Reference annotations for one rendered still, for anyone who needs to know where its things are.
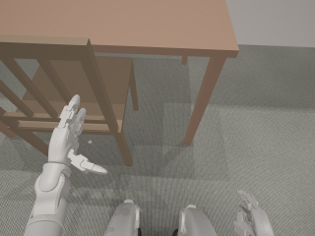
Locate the table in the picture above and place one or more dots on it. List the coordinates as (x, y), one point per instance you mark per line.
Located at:
(197, 28)

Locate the chair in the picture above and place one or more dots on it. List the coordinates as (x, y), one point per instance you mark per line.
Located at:
(67, 66)

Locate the robot left thigh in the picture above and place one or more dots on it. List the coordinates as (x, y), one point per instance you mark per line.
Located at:
(124, 221)

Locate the left robot shin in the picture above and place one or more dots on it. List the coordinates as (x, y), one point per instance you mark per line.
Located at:
(135, 233)

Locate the robot right hand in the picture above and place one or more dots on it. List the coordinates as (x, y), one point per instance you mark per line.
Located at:
(257, 222)

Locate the robot left hand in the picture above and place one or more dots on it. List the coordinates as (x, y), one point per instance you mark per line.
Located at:
(65, 136)

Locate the robot left forearm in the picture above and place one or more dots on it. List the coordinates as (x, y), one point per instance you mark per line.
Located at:
(50, 207)

